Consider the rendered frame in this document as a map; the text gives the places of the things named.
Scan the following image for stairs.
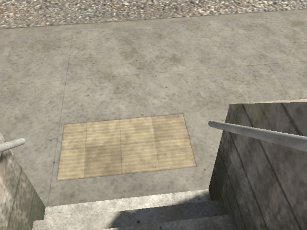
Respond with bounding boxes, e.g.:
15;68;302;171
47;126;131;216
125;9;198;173
32;189;236;230

